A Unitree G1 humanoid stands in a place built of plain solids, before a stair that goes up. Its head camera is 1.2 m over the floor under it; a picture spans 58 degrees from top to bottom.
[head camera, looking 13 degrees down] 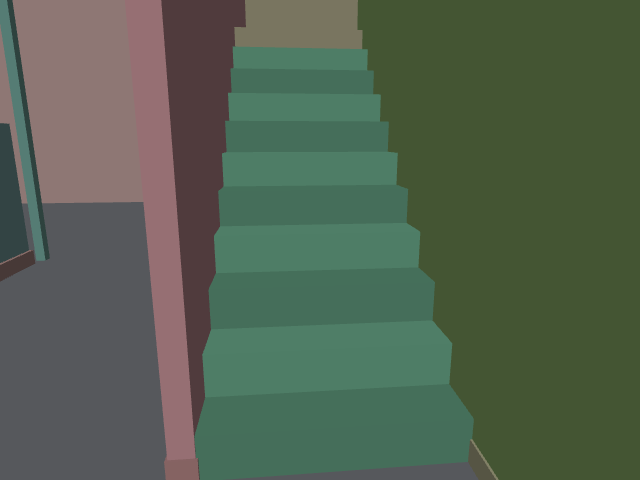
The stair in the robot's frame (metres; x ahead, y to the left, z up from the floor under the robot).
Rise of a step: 0.19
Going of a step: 0.24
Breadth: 1.02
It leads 6 degrees to the left of straight ahead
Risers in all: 11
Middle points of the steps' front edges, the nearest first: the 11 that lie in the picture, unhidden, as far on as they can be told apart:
1.37 -0.07 0.19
1.61 -0.04 0.38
1.85 -0.02 0.56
2.08 0.00 0.75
2.32 0.03 0.94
2.56 0.05 1.13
2.79 0.07 1.32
3.03 0.10 1.50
3.27 0.12 1.69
3.50 0.14 1.88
3.74 0.16 2.07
